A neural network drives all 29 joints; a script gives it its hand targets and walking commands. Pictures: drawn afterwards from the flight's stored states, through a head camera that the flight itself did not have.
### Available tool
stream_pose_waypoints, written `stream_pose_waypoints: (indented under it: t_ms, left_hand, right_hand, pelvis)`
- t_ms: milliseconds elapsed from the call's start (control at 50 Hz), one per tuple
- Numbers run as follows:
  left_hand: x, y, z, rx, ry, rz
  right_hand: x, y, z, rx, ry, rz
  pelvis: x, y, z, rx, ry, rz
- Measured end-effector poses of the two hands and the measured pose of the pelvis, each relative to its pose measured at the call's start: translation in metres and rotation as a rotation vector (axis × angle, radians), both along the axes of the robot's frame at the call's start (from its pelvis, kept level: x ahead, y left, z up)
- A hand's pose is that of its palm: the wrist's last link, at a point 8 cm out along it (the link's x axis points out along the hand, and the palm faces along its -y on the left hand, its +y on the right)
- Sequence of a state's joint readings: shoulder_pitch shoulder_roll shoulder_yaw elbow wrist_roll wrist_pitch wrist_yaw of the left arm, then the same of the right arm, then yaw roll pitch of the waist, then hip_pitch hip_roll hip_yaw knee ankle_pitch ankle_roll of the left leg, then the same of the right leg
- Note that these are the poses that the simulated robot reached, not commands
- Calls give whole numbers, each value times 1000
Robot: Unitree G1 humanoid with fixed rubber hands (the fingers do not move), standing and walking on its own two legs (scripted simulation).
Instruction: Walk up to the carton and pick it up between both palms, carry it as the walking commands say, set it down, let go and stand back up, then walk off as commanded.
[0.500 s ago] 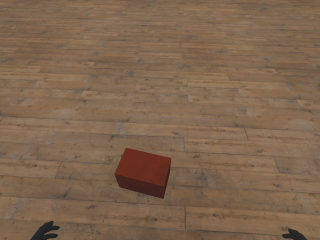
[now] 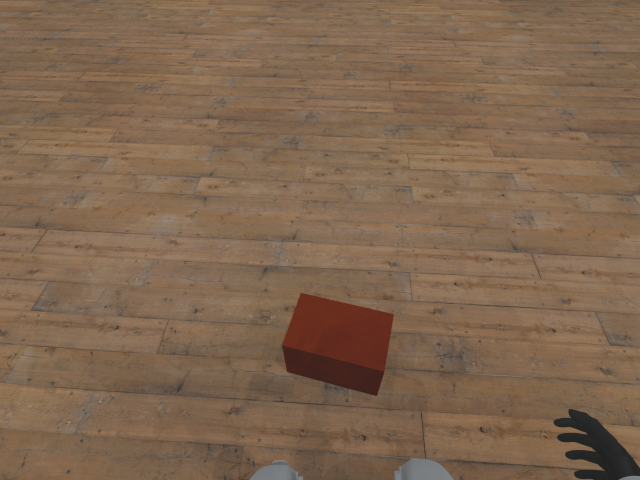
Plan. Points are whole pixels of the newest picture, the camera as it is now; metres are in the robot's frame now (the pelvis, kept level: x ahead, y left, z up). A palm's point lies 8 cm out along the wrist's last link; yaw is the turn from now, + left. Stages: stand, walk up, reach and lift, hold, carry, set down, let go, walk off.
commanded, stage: walk up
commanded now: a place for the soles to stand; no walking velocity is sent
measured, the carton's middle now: (338, 344) +0.59 -0.03 -0.64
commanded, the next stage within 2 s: none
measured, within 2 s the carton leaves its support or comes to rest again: neither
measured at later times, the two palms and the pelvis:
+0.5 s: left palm out of the picture +0.15 +0.42 -0.06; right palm out of the picture +0.12 -0.26 -0.09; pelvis +0.05 +0.08 +0.00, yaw -7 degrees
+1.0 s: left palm (24, 402) +0.25 +0.43 -0.08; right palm out of the picture +0.12 -0.23 -0.08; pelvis +0.10 +0.12 -0.01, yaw -14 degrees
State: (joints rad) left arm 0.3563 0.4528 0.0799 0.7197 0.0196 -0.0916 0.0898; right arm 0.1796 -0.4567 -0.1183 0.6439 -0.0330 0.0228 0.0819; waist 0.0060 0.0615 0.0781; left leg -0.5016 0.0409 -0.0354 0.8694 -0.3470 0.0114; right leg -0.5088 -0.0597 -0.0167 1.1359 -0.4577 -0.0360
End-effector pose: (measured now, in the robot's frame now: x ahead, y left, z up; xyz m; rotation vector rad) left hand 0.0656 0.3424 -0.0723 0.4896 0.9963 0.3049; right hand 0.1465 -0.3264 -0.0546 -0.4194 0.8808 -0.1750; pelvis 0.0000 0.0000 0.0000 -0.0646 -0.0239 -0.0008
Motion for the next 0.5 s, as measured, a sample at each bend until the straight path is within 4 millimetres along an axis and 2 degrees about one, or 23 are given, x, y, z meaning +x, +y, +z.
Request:
stream_pose_waypoints:
  t_ms: [60,120,220,280,340,440,500]
  left_hand:
    - [22,4,2,-25,-11,-48]
    - [41,7,3,-37,-12,-95]
    - [71,8,7,-19,10,-169]
    - [85,8,8,3,4,-199]
    - [88,20,12,35,-6,-175]
    - [85,55,19,71,5,-126]
    - [88,79,14,69,8,-108]
  right_hand:
    - [-17,0,13,-27,-2,-63]
    - [-35,1,17,-34,11,-115]
    - [-66,5,4,-7,60,-193]
    - [-77,7,-10,15,92,-220]
    - [-73,16,-20,30,118,-214]
    - [-43,47,-31,59,123,-171]
    - [-23,70,-34,55,115,-147]
  pelvis:
    - [4,11,7,7,-8,-16]
    - [9,19,10,18,-11,-44]
    - [16,27,9,40,9,-101]
    - [22,28,4,51,15,-122]
    - [29,34,1,40,7,-120]
    - [42,59,0,19,22,-118]
    - [52,81,-5,10,24,-114]
